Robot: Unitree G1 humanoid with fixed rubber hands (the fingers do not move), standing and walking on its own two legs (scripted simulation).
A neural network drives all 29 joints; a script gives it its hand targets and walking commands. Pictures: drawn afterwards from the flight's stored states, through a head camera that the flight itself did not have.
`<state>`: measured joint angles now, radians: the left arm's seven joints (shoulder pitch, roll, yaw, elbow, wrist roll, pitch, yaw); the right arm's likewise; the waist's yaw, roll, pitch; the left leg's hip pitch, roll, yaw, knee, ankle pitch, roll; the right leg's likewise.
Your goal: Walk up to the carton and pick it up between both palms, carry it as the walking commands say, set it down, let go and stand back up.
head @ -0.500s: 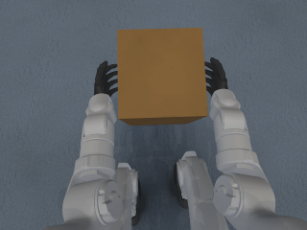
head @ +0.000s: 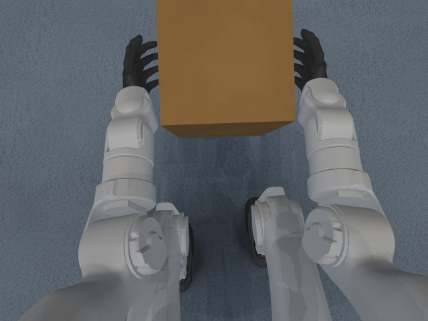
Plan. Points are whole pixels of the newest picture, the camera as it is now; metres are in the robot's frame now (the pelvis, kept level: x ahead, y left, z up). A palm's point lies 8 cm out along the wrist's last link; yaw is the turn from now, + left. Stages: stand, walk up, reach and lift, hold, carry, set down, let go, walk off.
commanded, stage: set down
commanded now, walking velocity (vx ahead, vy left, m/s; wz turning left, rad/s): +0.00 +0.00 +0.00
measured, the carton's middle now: (221, 77) +0.54 -0.06 -0.17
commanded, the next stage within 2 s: none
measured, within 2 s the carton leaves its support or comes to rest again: rests again in 1.62 s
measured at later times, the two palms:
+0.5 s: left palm (153, 93) +0.53 +0.08 -0.18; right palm (296, 84) +0.51 -0.21 -0.19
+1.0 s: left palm (161, 97) +0.54 +0.08 -0.25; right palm (289, 82) +0.53 -0.21 -0.24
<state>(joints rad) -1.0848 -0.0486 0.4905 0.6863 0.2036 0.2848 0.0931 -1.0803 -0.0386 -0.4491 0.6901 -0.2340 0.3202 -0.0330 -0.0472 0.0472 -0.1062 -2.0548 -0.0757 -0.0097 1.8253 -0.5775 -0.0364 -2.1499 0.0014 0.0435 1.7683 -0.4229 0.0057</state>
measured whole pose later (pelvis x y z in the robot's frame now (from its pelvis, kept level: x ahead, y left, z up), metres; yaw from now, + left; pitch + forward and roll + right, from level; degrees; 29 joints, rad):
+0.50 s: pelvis +0.00 +0.00 -0.05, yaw +1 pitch +46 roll +3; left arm -1.22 0.01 0.44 0.72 0.14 0.26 0.14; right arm -1.23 -0.14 -0.40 0.75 -0.17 0.30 -0.04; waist -0.06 0.05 0.06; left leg -2.20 -0.09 -0.01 2.01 -0.61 -0.04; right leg -2.30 0.00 0.05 1.95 -0.45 0.01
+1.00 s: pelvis +0.00 +0.00 -0.09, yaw +0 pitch +42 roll +2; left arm -1.31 0.08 0.34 0.79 0.04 0.21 0.19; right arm -1.38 -0.25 -0.28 0.90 -0.04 0.24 -0.05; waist -0.07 0.04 0.22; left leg -2.24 -0.11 -0.01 2.17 -0.66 -0.05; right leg -2.34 0.00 0.04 2.10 -0.49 0.01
